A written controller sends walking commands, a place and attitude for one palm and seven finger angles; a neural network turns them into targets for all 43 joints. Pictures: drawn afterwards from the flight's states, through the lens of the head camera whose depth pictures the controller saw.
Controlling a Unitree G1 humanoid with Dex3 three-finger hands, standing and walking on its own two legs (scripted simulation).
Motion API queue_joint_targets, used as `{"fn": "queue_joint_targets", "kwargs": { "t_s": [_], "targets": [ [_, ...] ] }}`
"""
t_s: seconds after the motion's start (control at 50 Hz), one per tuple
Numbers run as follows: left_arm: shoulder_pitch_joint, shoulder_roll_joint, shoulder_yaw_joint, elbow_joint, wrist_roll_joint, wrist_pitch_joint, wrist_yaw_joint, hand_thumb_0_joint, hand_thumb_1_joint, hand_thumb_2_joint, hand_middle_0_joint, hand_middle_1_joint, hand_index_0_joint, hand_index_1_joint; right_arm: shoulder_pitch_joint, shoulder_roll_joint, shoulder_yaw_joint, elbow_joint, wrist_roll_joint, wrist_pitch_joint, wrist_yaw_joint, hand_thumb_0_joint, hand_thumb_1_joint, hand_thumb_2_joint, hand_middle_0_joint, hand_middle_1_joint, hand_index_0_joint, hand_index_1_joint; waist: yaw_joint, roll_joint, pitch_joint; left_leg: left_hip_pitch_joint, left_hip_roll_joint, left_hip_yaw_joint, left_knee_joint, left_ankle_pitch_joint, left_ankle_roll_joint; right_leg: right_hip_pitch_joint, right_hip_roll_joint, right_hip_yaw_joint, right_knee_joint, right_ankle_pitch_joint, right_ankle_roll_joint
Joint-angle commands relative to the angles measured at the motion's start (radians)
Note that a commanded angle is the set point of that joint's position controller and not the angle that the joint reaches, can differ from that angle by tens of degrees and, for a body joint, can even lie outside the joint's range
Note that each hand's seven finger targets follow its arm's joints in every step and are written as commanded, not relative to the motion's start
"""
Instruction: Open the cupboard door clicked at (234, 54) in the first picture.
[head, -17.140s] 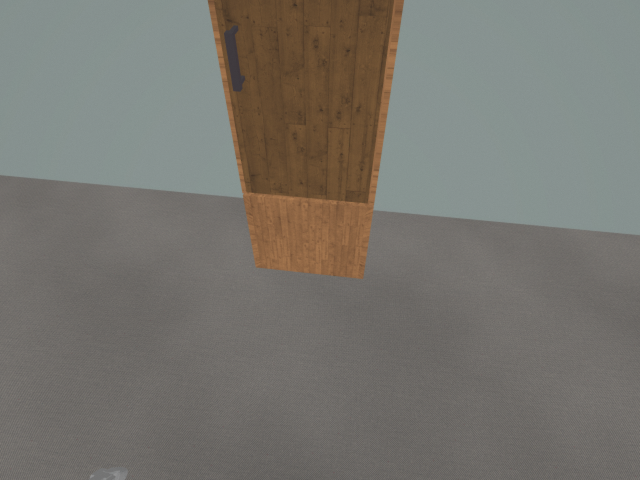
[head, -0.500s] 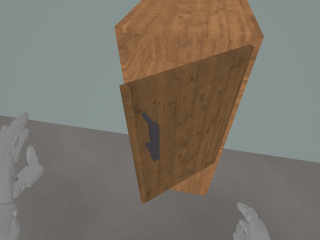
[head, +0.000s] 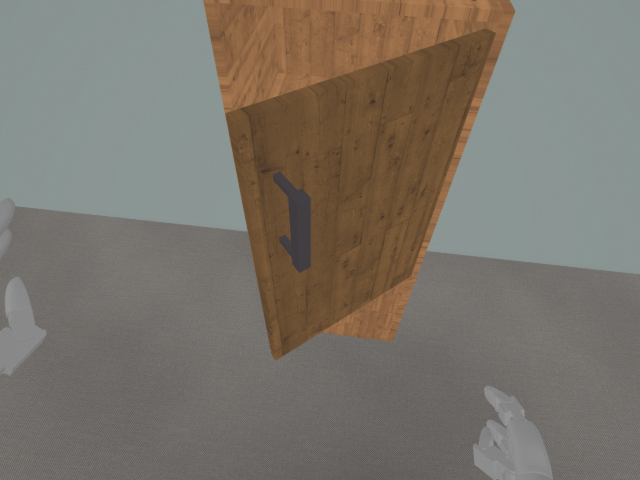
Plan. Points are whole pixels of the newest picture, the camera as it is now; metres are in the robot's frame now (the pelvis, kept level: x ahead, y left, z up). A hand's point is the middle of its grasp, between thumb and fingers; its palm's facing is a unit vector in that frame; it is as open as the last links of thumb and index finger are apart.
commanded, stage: step back with the hand held close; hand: left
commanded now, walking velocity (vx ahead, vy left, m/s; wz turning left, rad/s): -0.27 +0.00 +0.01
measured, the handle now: (292, 224) +0.40 +0.07 +0.10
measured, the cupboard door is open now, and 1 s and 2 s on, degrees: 42 42 42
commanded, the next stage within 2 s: stop stepping back and stand still in 0.80 s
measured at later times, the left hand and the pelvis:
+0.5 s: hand out of the picture +0.13 +0.26 +0.17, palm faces +0.44 -0.75 -0.49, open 7.4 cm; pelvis -0.07 +0.00 -0.01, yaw +2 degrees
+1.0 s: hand out of the picture +0.06 +0.24 +0.17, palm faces +0.29 -0.79 -0.55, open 7.4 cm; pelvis -0.15 -0.01 +0.01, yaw -1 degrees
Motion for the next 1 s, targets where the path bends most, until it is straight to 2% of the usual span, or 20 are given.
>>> {"fn": "queue_joint_targets", "kwargs": {
  "t_s": [0.0,0.1,0.2,0.26,0.32,0.38,0.44,0.48,0.52,0.6,0.66,0.72,0.76,0.82,0.86,0.88,0.9,0.92,0.94,0.98],
  "targets": [
    [-0.061,0.163,0.122,-0.198,0.010,-0.076,0.035,0.000,0.900,0.900,-0.200,-0.300,-0.200,-0.300,-0.065,-0.125,-0.046,-0.164,0.000,-0.071,-0.005,0.000,-0.900,-0.900,0.200,0.300,0.200,0.300,-0.015,0.003,-0.108,-0.271,0.077,-0.102,-0.130,-0.175,0.033,0.215,-0.036,0.130,-0.035,-0.045,-0.045],
    [-0.068,0.171,0.136,-0.236,0.018,-0.100,0.047,0.000,0.900,0.900,-0.200,-0.300,-0.200,-0.300,-0.053,-0.128,-0.045,-0.166,-0.002,-0.088,-0.008,0.000,-0.900,-0.900,0.200,0.300,0.200,0.300,-0.018,0.042,-0.103,-0.322,0.093,-0.140,-0.155,-0.294,0.043,0.186,-0.020,0.113,-0.029,-0.201,-0.040],
    [-0.065,0.165,0.162,-0.237,0.040,-0.122,0.051,0.000,0.900,0.900,-0.200,-0.300,-0.200,-0.300,-0.045,-0.129,-0.053,-0.175,0.000,-0.114,-0.007,0.000,-0.900,-0.900,0.200,0.300,0.200,0.300,-0.008,0.176,-0.123,-0.517,0.181,-0.212,-0.271,-0.303,0.084,0.393,0.075,0.041,0.257,0.058,-0.009],
    [-0.074,0.169,0.157,-0.214,0.034,-0.132,0.041,0.000,0.900,0.900,-0.200,-0.300,-0.200,-0.300,-0.036,-0.117,-0.053,-0.161,-0.003,-0.124,-0.002,0.000,-0.900,-0.900,0.200,0.300,0.200,0.300,-0.023,0.040,-0.086,-0.429,0.107,-0.157,-0.142,-0.205,0.049,0.285,0.027,0.135,0.127,0.142,-0.039],
    [-0.093,0.175,0.143,-0.219,0.017,-0.126,0.034,0.000,0.900,0.900,-0.200,-0.300,-0.200,-0.300,-0.031,-0.115,-0.058,-0.138,-0.005,-0.121,0.010,0.000,-0.900,-0.900,0.200,0.300,0.200,0.300,-0.027,-0.072,-0.109,-0.244,0.027,-0.089,0.044,-0.209,0.010,0.072,-0.077,0.271,-0.098,-0.103,-0.089],
    [-0.065,0.197,0.154,-0.247,0.004,-0.124,0.046,0.000,0.900,0.900,-0.200,-0.300,-0.200,-0.300,-0.036,-0.095,-0.049,-0.106,-0.007,-0.110,0.015,0.000,-0.900,-0.900,0.200,0.300,0.200,0.300,-0.025,-0.115,-0.160,-0.071,0.009,-0.066,0.135,-0.126,-0.010,-0.060,-0.143,0.261,-0.169,-0.178,-0.125],
    [-0.035,0.208,0.181,-0.266,0.003,-0.127,0.052,0.000,0.900,0.900,-0.200,-0.300,-0.200,-0.300,-0.063,-0.123,-0.060,-0.125,-0.007,-0.104,0.000,0.000,-0.900,-0.900,0.200,0.300,0.200,0.300,-0.024,0.082,-0.127,-0.165,0.094,-0.185,-0.116,-0.209,0.033,-0.027,-0.019,0.155,-0.003,-0.219,-0.059],
    [-0.049,0.180,0.202,-0.279,0.029,-0.144,0.053,0.000,0.900,0.900,-0.200,-0.300,-0.200,-0.300,-0.070,-0.141,-0.067,-0.140,-0.018,-0.122,-0.008,0.000,-0.900,-0.900,0.200,0.300,0.200,0.300,-0.015,0.331,-0.137,-0.568,0.330,-0.430,-0.433,-0.486,0.143,0.321,0.152,0.031,0.471,-0.162,0.006],
    [-0.074,0.185,0.192,-0.248,0.026,-0.136,0.052,0.000,0.900,0.900,-0.200,-0.300,-0.200,-0.300,-0.052,-0.116,-0.086,-0.123,-0.014,-0.140,-0.002,0.000,-0.900,-0.900,0.200,0.300,0.200,0.300,-0.022,0.148,-0.139,-0.428,0.346,-0.394,-0.345,-0.211,0.172,0.197,0.150,0.086,0.589,-0.282,-0.008],
    [-0.033,0.118,0.091,-0.212,-0.006,-0.116,0.046,0.000,0.900,0.900,-0.200,-0.300,-0.200,-0.300,-0.051,-0.106,-0.067,-0.070,-0.016,-0.176,0.023,0.000,-0.900,-0.900,0.200,0.300,0.200,0.300,-0.018,0.205,-0.150,-0.054,0.279,-0.285,-0.241,0.195,0.116,0.029,0.115,0.039,0.227,-0.361,-0.027],
    [-0.115,0.134,0.057,-0.250,-0.008,-0.110,0.031,0.000,0.900,0.900,-0.200,-0.300,-0.200,-0.300,-0.087,-0.118,-0.052,-0.045,-0.026,-0.183,0.028,0.000,-0.900,-0.900,0.200,0.300,0.200,0.300,-0.008,0.195,-0.154,0.033,0.238,-0.235,-0.160,0.379,0.066,0.075,0.086,0.070,-0.086,-0.101,-0.040],
    [-0.138,0.233,0.125,-0.235,-0.009,-0.117,0.030,0.000,0.900,0.900,-0.200,-0.300,-0.200,-0.300,-0.111,-0.092,-0.041,-0.060,-0.018,-0.160,0.019,0.000,-0.900,-0.900,0.200,0.300,0.200,0.300,-0.012,-0.029,-0.261,0.079,0.079,-0.031,0.020,0.290,-0.031,0.088,-0.103,0.243,-0.151,0.405,-0.085],
    [-0.072,0.266,0.161,-0.244,-0.011,-0.099,0.030,0.000,0.900,0.900,-0.200,-0.300,-0.200,-0.300,-0.120,-0.080,-0.046,-0.088,0.011,-0.143,0.008,0.000,-0.900,-0.900,0.200,0.300,0.200,0.300,0.007,-0.188,-0.293,-0.084,-0.010,-0.022,0.223,-0.037,-0.040,0.200,-0.177,0.249,-0.119,0.756,-0.088],
    [0.020,0.238,0.178,-0.231,-0.010,-0.063,0.015,0.000,0.900,0.900,-0.200,-0.300,-0.200,-0.300,-0.131,-0.043,-0.007,-0.117,-0.001,-0.110,0.002,0.000,-0.900,-0.900,0.200,0.300,0.200,0.300,0.002,-0.151,-0.230,-0.218,0.014,-0.023,0.160,-0.110,-0.047,0.289,-0.179,0.202,-0.048,0.896,-0.152],
    [0.005,0.224,0.158,-0.271,-0.018,-0.063,0.016,0.000,0.900,0.900,-0.200,-0.300,-0.200,-0.300,-0.127,-0.067,-0.004,-0.108,-0.007,-0.098,-0.013,0.000,-0.900,-0.900,0.200,0.300,0.200,0.300,-0.019,0.051,-0.206,-0.080,0.019,-0.023,-0.147,0.238,-0.056,0.247,-0.074,0.118,0.037,0.729,-0.091],
    [0.002,0.241,0.167,-0.294,-0.019,-0.072,0.018,0.000,0.900,0.900,-0.200,-0.300,-0.200,-0.300,-0.112,-0.100,-0.025,-0.109,-0.004,-0.099,-0.017,0.000,-0.900,-0.900,0.200,0.300,0.200,0.300,-0.009,0.172,-0.255,0.055,0.113,-0.114,-0.220,0.706,-0.020,0.183,0.030,0.065,0.093,0.471,-0.024],
    [0.055,0.244,0.172,-0.296,-0.023,-0.079,0.016,0.000,0.900,0.900,-0.200,-0.300,-0.200,-0.300,-0.068,-0.113,-0.049,-0.114,-0.002,-0.112,-0.008,0.000,-0.900,-0.900,0.200,0.300,0.200,0.300,0.006,0.225,-0.342,0.216,0.232,-0.194,-0.209,0.929,0.022,0.115,0.087,0.045,0.167,-0.051,-0.013],
    [0.127,0.208,0.147,-0.245,-0.035,-0.082,0.011,0.000,0.900,0.900,-0.200,-0.300,-0.200,-0.300,-0.045,-0.116,-0.061,-0.123,0.002,-0.130,0.006,0.000,-0.900,-0.900,0.200,0.300,0.200,0.300,0.007,0.194,-0.365,0.265,0.287,-0.237,-0.231,0.842,0.052,0.058,0.116,0.061,0.248,-0.354,-0.023],
    [0.152,0.212,0.164,-0.252,-0.041,-0.079,0.013,0.000,0.900,0.900,-0.200,-0.300,-0.200,-0.300,-0.055,-0.117,-0.064,-0.133,-0.016,-0.151,0.009,0.000,-0.900,-0.900,0.200,0.300,0.200,0.300,0.009,0.264,-0.332,0.222,0.299,-0.283,-0.259,0.730,0.075,0.022,0.121,0.068,0.311,-0.415,-0.028],
    [0.092,0.195,0.133,-0.308,-0.029,-0.072,0.030,0.000,0.900,0.900,-0.200,-0.300,-0.200,-0.300,-0.010,-0.104,-0.050,-0.108,-0.013,-0.169,0.016,0.000,-0.900,-0.900,0.200,0.300,0.200,0.300,-0.019,0.180,-0.277,0.232,0.285,-0.264,-0.238,0.689,0.082,-0.008,0.095,0.060,0.281,-0.330,-0.022]
  ]
}}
